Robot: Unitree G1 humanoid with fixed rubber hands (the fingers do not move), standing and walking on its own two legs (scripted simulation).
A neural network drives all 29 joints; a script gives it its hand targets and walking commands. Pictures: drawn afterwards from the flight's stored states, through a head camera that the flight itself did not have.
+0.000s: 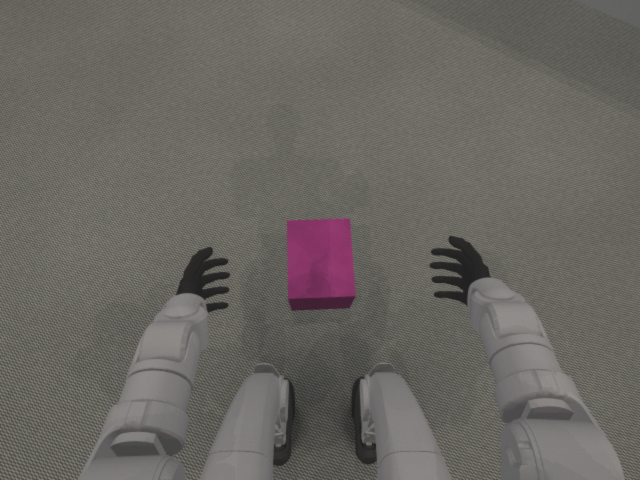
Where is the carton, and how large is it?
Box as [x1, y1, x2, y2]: [287, 218, 355, 309]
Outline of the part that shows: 349,218 287,220 288,299 291,309 349,307 355,296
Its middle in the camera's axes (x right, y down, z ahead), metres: -0.01 +0.08 +1.06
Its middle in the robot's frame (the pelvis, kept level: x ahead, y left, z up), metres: +0.51 +0.00 -0.60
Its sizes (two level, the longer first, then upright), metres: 0.206 0.165 0.176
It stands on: the floor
